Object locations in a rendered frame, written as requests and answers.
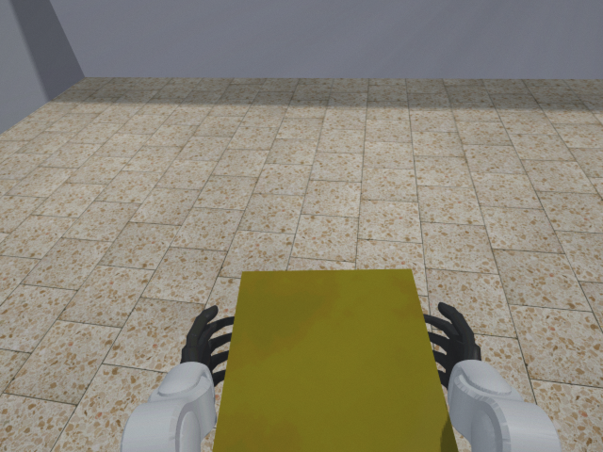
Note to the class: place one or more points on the left robot hand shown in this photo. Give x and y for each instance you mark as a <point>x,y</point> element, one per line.
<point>198,348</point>

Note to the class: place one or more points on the right robot hand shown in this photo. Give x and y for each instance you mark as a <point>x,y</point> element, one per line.
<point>459,347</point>

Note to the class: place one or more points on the left robot forearm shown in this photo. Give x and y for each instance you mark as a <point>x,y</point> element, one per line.
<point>178,414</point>

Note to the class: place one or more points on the right robot forearm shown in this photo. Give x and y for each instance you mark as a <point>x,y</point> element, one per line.
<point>493,416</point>

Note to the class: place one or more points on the carton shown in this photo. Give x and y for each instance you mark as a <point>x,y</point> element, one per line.
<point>331,361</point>

